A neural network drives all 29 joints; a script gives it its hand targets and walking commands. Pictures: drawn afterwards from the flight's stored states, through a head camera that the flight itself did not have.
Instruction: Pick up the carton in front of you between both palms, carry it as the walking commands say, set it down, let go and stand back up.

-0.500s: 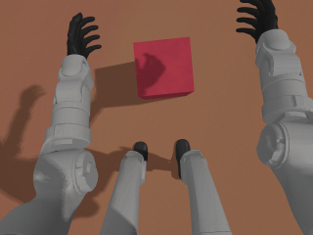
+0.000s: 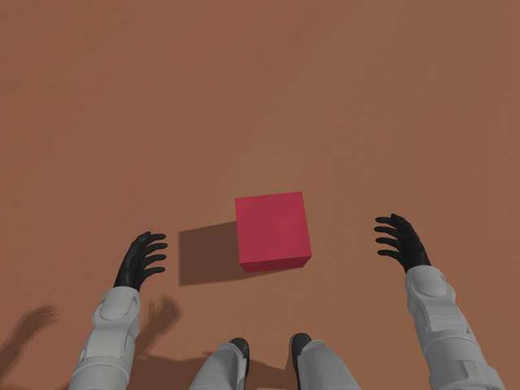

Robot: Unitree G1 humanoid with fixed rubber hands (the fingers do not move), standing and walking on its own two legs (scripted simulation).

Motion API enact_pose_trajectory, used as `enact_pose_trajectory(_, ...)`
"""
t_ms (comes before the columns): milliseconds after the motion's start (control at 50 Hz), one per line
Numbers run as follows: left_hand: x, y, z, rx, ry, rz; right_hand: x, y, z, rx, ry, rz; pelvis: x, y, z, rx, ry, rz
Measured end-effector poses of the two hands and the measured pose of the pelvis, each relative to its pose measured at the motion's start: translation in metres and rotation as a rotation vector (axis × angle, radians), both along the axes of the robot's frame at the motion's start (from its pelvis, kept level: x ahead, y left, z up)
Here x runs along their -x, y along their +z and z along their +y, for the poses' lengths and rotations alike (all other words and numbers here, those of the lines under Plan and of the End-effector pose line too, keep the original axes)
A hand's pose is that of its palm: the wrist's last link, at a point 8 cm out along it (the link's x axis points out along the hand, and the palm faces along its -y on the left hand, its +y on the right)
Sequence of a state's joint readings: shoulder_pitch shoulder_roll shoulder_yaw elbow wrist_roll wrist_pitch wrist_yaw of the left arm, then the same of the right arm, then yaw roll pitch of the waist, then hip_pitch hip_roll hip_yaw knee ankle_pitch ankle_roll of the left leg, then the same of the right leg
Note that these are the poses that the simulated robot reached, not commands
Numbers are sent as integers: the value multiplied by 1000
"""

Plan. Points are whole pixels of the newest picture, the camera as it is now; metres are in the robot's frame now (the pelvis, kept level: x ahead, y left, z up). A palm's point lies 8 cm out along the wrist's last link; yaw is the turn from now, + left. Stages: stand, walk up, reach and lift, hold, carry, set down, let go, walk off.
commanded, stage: let go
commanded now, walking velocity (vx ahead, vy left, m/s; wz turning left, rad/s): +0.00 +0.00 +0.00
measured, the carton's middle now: (271, 235) +0.46 -0.01 -0.62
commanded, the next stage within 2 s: stand in 0.74 s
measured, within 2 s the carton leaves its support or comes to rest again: neither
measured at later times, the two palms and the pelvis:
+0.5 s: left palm (101, 341) +0.18 +0.23 -0.04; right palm (452, 343) +0.18 -0.23 -0.04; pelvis +0.02 +0.00 +0.03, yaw +0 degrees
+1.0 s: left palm (66, 353) +0.16 +0.29 -0.06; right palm (487, 354) +0.16 -0.28 -0.05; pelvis +0.03 +0.00 +0.02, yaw +1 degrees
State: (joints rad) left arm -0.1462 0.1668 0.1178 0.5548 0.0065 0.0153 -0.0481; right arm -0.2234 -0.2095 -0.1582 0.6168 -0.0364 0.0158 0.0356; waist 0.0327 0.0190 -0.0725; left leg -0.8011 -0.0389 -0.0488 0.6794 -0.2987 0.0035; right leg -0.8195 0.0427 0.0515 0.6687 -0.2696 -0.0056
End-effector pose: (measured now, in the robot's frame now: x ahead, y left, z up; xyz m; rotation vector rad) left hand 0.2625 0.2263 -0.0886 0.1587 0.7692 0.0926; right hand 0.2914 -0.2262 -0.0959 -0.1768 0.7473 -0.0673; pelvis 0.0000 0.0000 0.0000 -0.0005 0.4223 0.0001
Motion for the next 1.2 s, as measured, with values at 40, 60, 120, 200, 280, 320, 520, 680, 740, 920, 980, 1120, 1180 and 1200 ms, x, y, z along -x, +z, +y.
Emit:
enact_pose_trajectory(40,15,9,2,0,3,4,15,8,0,-1,1,6,-4,6,1,1,1,-46)
enact_pose_trajectory(60,22,13,3,0,4,6,23,12,0,-2,2,9,-5,8,1,1,2,-69)
enact_pose_trajectory(120,43,25,6,0,6,10,45,23,0,-2,4,17,-10,16,2,2,4,-143)
enact_pose_trajectory(200,67,40,8,-2,5,15,70,38,-1,-1,4,21,-17,24,2,2,6,-244)
enact_pose_trajectory(280,82,48,10,-1,0,17,90,49,-2,-2,2,24,-21,29,2,1,9,-334)
enact_pose_trajectory(320,85,51,10,1,-5,16,98,53,-3,-2,2,29,-22,30,2,2,10,-373)
enact_pose_trajectory(520,81,53,6,2,-27,21,114,60,-5,-5,2,52,-18,30,1,5,8,-493)
enact_pose_trajectory(680,85,54,7,-22,-16,44,114,58,-3,-3,-1,49,-17,28,1,5,12,-518)
enact_pose_trajectory(740,84,56,11,-42,2,46,116,55,-3,1,-6,47,-17,27,2,5,17,-519)
enact_pose_trajectory(920,94,38,53,-158,31,84,127,46,-43,169,-32,119,-23,24,4,5,15,-432)
enact_pose_trajectory(980,98,33,61,-172,35,113,128,47,-52,198,-41,137,-26,24,4,6,15,-424)
enact_pose_trajectory(1120,99,27,67,-180,38,149,122,47,-56,219,-48,149,-34,25,7,6,15,-421)
enact_pose_trajectory(1180,98,25,67,-179,39,158,120,46,-55,216,-47,154,-36,26,7,6,16,-423)
enact_pose_trajectory(1200,98,25,68,-179,40,161,120,45,-54,215,-47,156,-36,26,8,5,16,-424)
